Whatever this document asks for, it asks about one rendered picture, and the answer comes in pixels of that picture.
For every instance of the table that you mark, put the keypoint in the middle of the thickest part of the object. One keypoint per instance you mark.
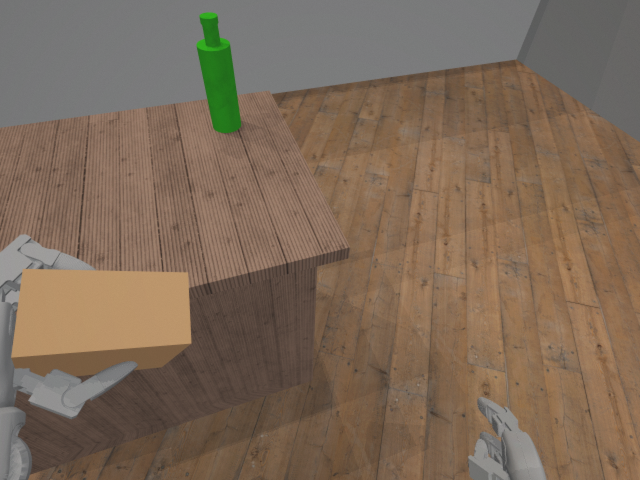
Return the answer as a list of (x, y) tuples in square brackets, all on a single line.
[(158, 189)]

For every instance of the sponge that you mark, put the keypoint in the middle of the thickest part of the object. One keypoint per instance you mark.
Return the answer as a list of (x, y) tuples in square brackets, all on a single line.
[(84, 321)]

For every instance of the left robot hand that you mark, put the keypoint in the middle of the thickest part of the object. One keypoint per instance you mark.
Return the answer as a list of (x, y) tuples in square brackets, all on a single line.
[(57, 392)]

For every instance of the robot left forearm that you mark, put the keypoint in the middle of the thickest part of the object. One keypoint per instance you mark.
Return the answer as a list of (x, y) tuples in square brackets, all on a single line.
[(15, 455)]

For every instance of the right robot hand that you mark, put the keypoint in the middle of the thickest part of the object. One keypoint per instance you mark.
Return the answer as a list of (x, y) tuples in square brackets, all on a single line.
[(513, 458)]

